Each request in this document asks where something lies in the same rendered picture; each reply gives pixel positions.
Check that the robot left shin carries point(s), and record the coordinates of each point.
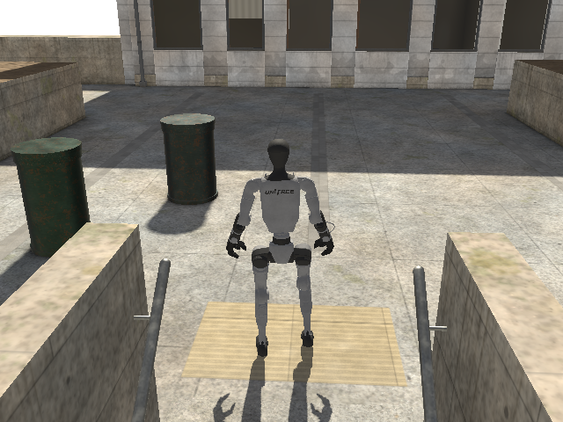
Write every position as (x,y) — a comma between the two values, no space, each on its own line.
(261,317)

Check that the right robot upper arm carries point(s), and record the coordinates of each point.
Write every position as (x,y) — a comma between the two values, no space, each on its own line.
(311,196)

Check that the robot left forearm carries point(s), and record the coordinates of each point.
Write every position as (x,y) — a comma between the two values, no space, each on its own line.
(236,231)

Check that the robot right hand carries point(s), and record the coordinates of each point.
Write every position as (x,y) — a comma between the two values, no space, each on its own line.
(329,245)

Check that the right robot foot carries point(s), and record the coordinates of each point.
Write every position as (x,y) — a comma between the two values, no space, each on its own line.
(308,339)

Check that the robot left hand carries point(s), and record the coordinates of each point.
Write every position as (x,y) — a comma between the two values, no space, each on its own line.
(237,246)

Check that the left robot upper arm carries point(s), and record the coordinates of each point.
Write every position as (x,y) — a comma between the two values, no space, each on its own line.
(252,186)

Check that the robot right forearm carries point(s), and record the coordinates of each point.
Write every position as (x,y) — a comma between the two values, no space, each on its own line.
(322,229)

